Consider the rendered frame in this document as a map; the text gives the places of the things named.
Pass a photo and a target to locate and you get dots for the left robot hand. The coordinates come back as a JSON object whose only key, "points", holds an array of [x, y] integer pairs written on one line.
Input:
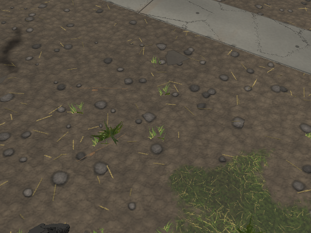
{"points": [[51, 228]]}

